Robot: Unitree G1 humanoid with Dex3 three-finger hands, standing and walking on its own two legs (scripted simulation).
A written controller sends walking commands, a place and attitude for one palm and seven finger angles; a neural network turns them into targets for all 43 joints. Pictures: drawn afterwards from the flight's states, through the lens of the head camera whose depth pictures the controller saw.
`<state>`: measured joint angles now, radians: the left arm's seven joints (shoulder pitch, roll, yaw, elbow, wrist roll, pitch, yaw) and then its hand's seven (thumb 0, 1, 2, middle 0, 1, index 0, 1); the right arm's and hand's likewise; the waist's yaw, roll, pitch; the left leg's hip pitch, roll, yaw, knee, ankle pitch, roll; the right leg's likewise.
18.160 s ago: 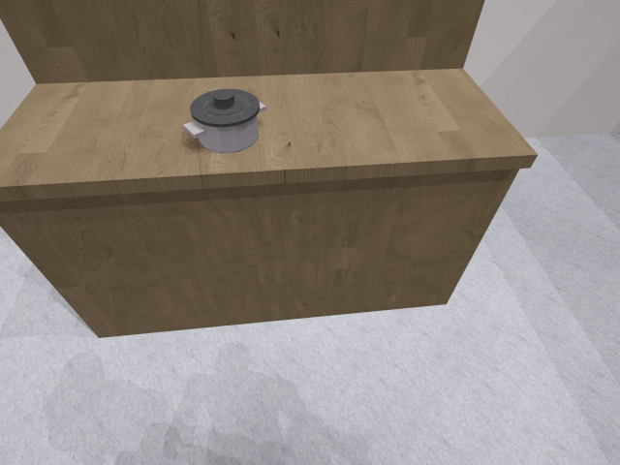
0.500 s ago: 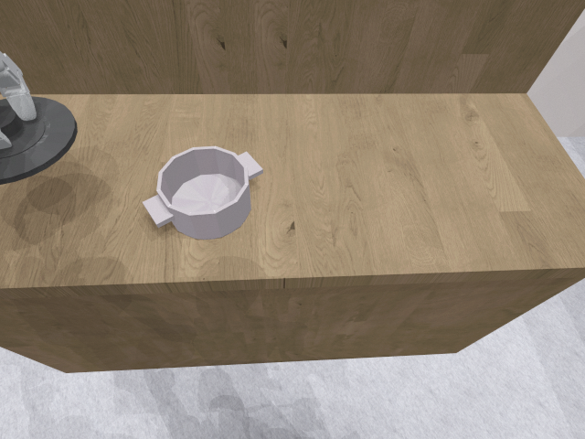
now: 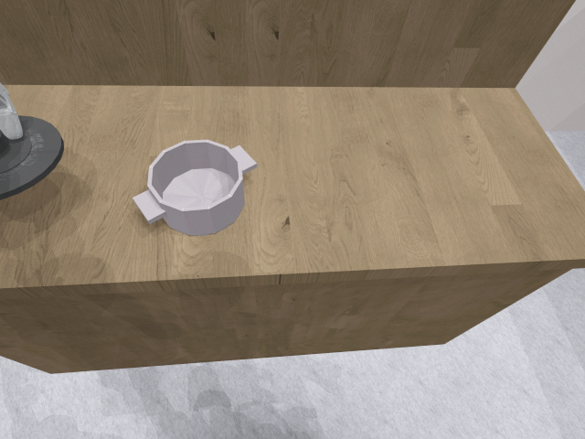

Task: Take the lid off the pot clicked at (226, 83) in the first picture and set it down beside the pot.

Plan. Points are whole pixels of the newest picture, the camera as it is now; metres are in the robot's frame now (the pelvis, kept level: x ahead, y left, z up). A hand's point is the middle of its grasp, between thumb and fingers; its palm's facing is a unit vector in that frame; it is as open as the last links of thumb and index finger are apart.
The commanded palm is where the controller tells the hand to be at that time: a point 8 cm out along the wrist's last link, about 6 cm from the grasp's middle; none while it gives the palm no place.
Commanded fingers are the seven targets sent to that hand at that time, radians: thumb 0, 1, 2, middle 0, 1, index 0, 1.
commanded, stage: lower the lid onto the table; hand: left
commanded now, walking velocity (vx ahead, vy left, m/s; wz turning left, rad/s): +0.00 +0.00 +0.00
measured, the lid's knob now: out of the picture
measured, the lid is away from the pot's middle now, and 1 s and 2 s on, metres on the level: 0.24 0.23 0.24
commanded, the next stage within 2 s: open the fingers wide in 1.88 s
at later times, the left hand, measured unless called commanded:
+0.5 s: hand out of the picture +0.47 +0.35 +0.12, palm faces -0.45 -0.11 -0.89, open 7.2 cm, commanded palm +0.51 +0.35 +0.19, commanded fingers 0.00 0.71 0.84 -0.89 -1.08 -0.90 -1.07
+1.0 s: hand (9, 164) +0.47 +0.35 +0.09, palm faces -0.48 -0.10 -0.87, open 7.2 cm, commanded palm +0.52 +0.35 +0.15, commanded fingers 0.00 0.71 0.84 -0.89 -1.08 -0.90 -1.07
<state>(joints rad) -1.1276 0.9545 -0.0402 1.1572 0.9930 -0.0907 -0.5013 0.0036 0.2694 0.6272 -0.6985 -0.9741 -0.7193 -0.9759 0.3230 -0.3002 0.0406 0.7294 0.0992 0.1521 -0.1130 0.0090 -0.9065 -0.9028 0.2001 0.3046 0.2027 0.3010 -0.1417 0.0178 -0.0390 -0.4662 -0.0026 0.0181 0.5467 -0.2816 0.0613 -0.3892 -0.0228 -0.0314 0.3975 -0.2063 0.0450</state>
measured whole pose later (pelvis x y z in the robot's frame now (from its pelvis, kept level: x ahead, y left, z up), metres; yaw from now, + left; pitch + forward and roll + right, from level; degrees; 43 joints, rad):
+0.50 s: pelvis +0.00 +0.01 -0.01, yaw -1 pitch +14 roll -3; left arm -1.11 0.93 -0.03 1.16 1.01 -0.15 -0.47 0.00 0.27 0.63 -0.70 -0.97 -0.72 -0.98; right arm 0.35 -0.28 0.04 0.72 0.09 0.16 -0.11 0.01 -0.91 -0.90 0.20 0.30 0.20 0.30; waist -0.16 0.02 -0.06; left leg -0.54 -0.01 0.03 0.60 -0.31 0.08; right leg -0.46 -0.03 -0.02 0.44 -0.22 0.04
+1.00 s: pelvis +0.00 +0.01 -0.01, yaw -1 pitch +15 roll -4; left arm -1.08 0.93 -0.03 1.19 1.02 -0.16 -0.43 0.00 0.27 0.63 -0.69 -0.97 -0.71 -0.98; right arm 0.36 -0.29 0.04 0.72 0.09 0.16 -0.12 0.01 -0.91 -0.90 0.20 0.30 0.20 0.30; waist -0.17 0.02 -0.07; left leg -0.60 0.00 0.03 0.67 -0.33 0.08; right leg -0.52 -0.02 -0.02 0.50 -0.24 0.04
